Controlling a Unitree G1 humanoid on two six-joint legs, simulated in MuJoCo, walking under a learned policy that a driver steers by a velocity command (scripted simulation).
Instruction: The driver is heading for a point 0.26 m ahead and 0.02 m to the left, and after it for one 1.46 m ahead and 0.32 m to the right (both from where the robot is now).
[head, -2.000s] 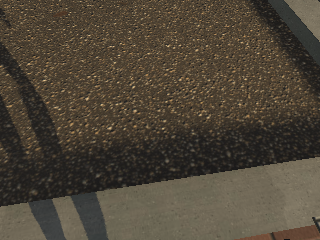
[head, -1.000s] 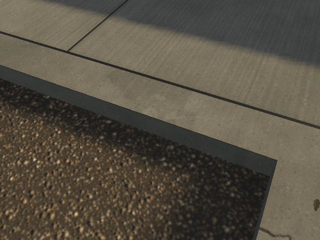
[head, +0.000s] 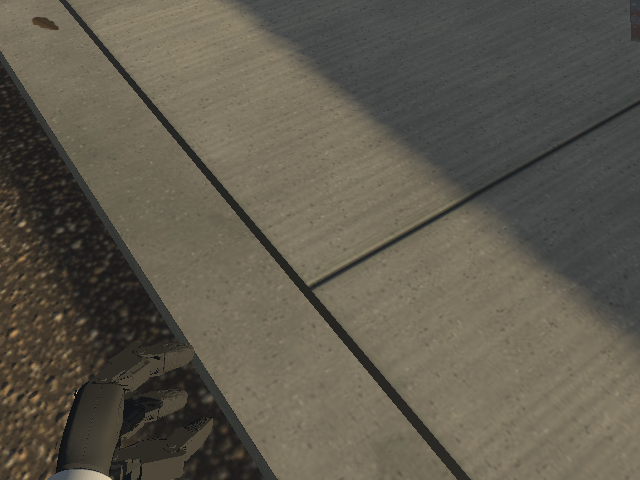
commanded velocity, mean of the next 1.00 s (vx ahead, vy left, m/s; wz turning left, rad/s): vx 0.26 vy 0.00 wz -0.29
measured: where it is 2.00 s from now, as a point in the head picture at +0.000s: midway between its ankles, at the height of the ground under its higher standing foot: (359, 354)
